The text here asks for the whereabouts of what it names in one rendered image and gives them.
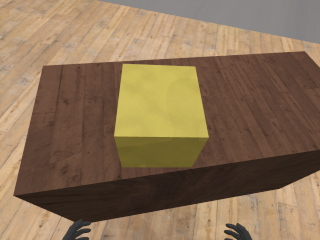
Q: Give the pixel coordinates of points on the robot left hand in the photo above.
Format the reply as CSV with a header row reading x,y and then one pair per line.
x,y
74,231

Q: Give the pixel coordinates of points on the robot right hand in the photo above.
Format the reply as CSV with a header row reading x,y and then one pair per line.
x,y
242,233

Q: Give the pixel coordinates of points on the carton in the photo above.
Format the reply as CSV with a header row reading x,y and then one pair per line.
x,y
160,120

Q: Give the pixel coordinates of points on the pedestal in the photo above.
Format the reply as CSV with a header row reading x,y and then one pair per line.
x,y
262,113

